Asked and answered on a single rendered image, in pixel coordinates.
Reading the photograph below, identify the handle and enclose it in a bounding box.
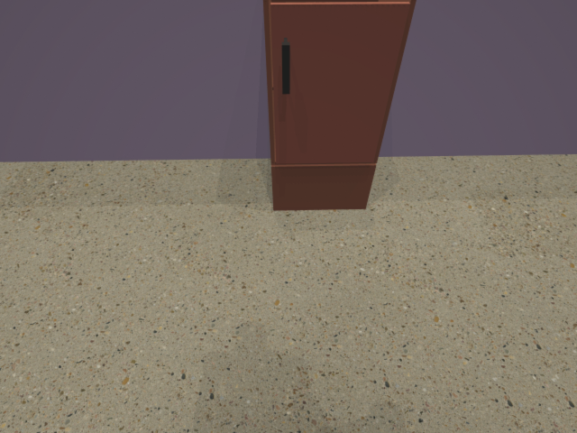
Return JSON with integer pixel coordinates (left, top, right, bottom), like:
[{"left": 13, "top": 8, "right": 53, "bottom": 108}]
[{"left": 282, "top": 38, "right": 290, "bottom": 94}]

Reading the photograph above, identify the cupboard door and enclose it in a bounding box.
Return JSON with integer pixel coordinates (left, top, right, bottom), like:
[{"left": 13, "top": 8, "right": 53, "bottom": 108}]
[{"left": 270, "top": 2, "right": 410, "bottom": 163}]

